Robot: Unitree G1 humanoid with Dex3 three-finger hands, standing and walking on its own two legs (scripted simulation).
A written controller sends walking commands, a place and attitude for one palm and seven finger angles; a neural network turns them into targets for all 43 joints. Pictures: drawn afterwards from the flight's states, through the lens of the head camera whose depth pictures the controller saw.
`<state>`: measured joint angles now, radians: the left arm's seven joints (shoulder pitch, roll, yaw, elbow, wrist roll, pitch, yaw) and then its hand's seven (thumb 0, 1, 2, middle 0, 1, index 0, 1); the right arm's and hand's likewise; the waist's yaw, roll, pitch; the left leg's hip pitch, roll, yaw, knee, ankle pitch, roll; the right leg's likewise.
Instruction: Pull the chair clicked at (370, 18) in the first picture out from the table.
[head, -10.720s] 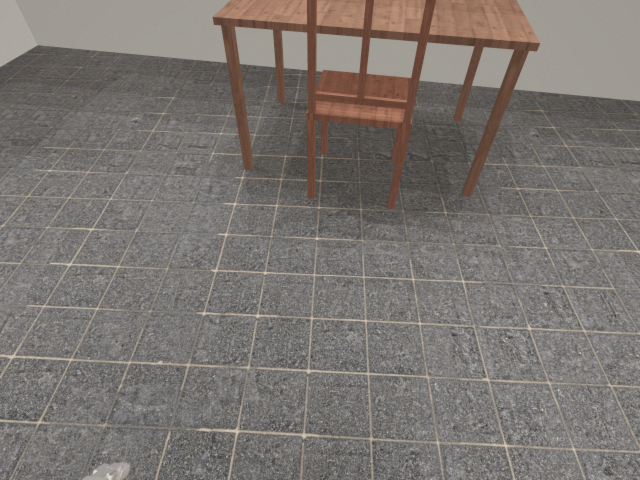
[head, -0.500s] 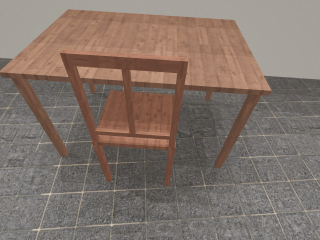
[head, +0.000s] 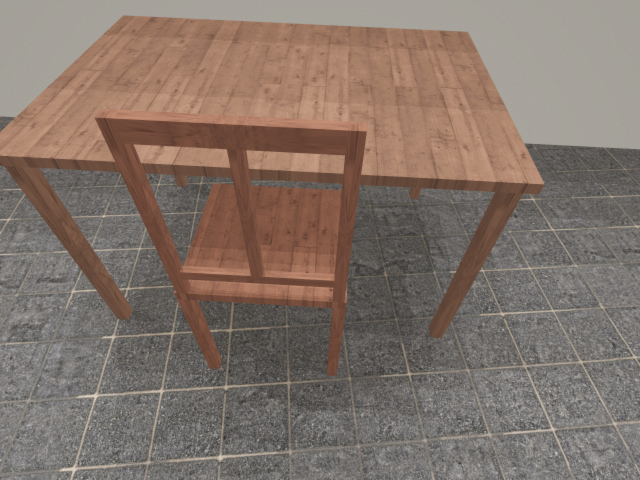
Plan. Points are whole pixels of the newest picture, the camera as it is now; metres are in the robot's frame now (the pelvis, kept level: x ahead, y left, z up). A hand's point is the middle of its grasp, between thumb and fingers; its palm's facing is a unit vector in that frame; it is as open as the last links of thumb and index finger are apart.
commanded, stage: look again from close up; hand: left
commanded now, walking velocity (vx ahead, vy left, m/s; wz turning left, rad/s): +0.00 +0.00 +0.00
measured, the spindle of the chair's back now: (248, 220) +0.57 +0.17 -0.07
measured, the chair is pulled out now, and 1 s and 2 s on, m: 0.00 0.00 0.00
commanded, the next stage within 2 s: shuffle to correct the standing spot in 0.90 s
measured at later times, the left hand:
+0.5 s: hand out of the picture +0.05 +0.16 -0.17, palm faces +0.00 -0.98 -0.19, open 7.4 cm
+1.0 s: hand out of the picture +0.05 +0.15 -0.17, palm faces +0.01 -0.98 -0.18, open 7.4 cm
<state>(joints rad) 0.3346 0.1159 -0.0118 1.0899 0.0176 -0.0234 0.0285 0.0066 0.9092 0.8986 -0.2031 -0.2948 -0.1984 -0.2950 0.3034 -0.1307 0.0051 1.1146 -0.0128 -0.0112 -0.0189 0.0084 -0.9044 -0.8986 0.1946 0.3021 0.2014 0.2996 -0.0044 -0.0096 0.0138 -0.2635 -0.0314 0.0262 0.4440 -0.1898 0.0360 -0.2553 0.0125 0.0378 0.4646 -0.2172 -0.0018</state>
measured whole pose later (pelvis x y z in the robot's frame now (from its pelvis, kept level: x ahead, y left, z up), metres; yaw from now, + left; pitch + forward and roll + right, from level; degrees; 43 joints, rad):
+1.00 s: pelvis +0.06 -0.01 +0.00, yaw -1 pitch +0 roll +1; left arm 0.31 0.14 -0.02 1.11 0.01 -0.03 0.04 0.01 0.91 0.90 -0.20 -0.29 -0.20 -0.30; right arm 0.26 -0.15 0.02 1.16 -0.01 -0.02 -0.04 0.01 -0.91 -0.90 0.20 0.30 0.20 0.30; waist 0.00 -0.01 0.02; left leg -0.13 -0.02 0.03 0.39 -0.26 0.01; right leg -0.13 0.03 0.04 0.42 -0.29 -0.02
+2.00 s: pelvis +0.07 -0.01 -0.01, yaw -1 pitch -1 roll +0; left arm 0.24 0.17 -0.01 1.02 0.01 0.00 0.04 0.01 0.92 0.90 -0.21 -0.30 -0.20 -0.30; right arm 0.25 -0.19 -0.02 0.98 -0.02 0.00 -0.02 0.01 -0.91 -0.90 0.19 0.30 0.20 0.30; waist -0.02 0.02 0.02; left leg -0.16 0.00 0.04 0.54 -0.35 0.02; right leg -0.27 0.01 -0.03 0.55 -0.25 -0.02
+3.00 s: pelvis +0.08 -0.01 +0.00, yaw -1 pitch -1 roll +0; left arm 0.26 0.15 -0.01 1.12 0.01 -0.02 0.04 0.01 0.93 0.90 -0.20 -0.29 -0.20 -0.30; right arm 0.26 -0.14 0.02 1.15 -0.01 -0.03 -0.03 0.01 -0.91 -0.90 0.19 0.30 0.20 0.30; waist 0.00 0.01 0.04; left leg -0.09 -0.02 0.04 0.42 -0.31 0.02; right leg -0.22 0.00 -0.03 0.48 -0.24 -0.02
